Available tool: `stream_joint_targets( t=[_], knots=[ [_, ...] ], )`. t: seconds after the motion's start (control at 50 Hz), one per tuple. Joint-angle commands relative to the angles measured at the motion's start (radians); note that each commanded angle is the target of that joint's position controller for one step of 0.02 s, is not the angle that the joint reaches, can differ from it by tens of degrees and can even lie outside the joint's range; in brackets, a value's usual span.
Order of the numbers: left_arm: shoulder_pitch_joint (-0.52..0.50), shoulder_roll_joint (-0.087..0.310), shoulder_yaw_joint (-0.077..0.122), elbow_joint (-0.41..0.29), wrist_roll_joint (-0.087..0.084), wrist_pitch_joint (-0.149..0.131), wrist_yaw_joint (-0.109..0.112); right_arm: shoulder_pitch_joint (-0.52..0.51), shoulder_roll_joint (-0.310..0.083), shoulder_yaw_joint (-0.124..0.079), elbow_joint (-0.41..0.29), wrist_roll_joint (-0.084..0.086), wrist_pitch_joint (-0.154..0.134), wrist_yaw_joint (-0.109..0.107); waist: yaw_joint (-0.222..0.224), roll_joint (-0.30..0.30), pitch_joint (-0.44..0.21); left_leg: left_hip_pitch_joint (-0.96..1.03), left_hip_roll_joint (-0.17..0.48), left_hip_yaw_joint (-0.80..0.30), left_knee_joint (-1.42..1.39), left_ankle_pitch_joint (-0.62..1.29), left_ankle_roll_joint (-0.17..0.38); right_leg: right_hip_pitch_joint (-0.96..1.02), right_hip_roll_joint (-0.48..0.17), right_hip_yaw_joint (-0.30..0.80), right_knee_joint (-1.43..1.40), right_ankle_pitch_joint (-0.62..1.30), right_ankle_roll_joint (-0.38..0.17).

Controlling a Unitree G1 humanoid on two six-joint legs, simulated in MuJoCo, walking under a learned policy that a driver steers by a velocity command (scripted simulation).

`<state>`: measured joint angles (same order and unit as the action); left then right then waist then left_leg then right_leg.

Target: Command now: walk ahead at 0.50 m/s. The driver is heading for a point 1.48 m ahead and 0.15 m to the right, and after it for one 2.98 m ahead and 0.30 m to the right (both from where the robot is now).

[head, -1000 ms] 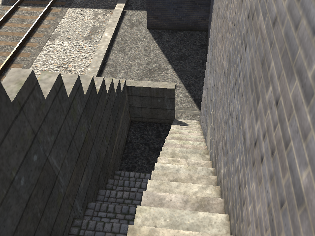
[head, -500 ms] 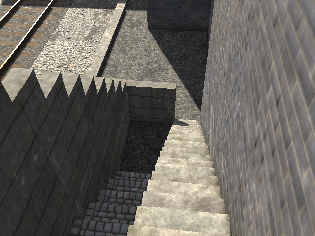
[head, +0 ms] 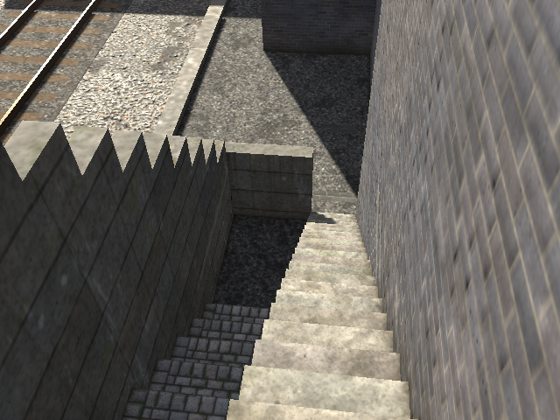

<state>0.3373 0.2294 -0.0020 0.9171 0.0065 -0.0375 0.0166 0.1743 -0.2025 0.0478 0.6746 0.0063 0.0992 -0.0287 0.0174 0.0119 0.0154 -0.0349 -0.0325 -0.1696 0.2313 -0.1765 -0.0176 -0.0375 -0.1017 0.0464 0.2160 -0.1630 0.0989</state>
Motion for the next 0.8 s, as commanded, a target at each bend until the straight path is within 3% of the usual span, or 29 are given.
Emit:
stream_joint_targets(
  t=[0.02, 0.8],
  knots=[
    [0.052, 0.115, 0.024, -0.033, 0.000, -0.008, 0.003, -0.041, -0.078, -0.020, -0.076, -0.001, -0.014, -0.002, 0.000, -0.006, -0.005, 0.033, 0.063, -0.049, 0.004, 0.321, 0.017, -0.054, -0.011, 0.014, -0.035, 0.093, -0.017],
    [0.056, 0.115, 0.024, -0.032, 0.000, -0.009, 0.003, -0.040, -0.079, -0.020, -0.073, 0.000, -0.014, -0.002, 0.000, -0.006, -0.005, 0.033, 0.063, -0.051, 0.000, 0.321, 0.015, -0.050, -0.011, 0.015, -0.041, 0.095, -0.014]
  ],
)
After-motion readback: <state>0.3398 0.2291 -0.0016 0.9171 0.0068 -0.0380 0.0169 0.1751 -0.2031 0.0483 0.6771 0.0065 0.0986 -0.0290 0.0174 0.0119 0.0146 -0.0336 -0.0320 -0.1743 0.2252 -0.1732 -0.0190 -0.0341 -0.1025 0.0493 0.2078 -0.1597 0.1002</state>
